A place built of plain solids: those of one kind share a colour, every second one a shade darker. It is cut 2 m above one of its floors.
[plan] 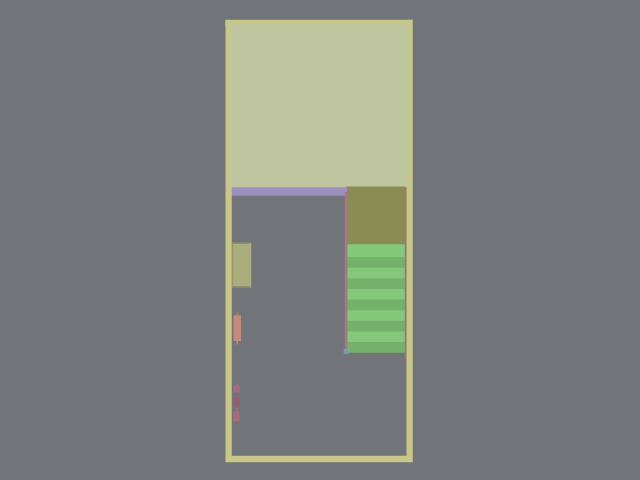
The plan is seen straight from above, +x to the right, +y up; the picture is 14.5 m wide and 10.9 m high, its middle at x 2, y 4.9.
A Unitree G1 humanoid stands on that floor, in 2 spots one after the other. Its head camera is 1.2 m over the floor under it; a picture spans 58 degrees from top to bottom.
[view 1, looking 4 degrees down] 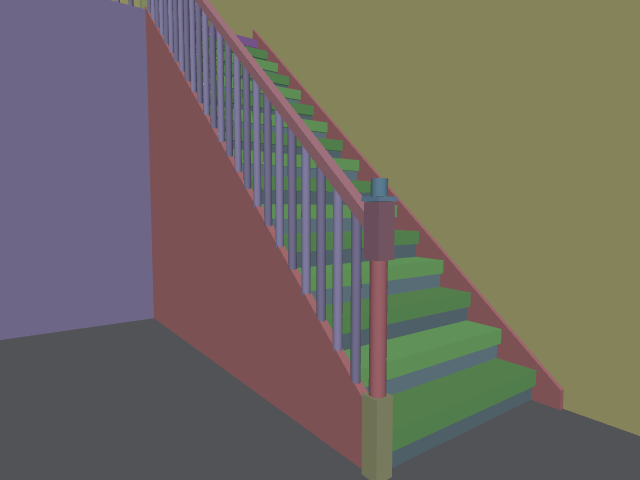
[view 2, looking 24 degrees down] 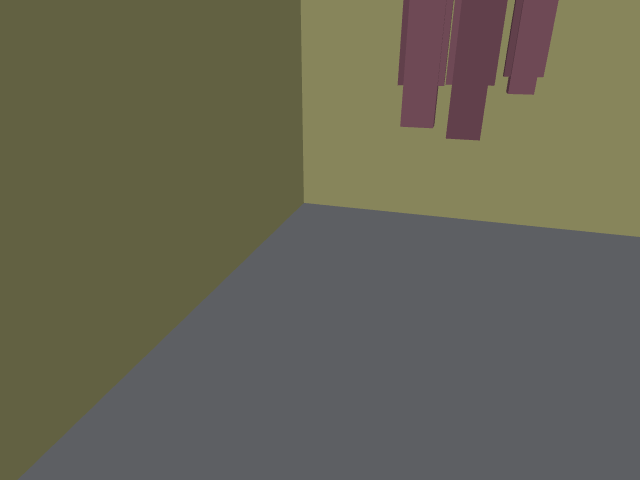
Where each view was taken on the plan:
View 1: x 1.28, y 1.00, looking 54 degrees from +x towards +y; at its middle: bal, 2.21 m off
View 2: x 3.27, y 1.14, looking -163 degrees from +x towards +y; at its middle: ground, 2.95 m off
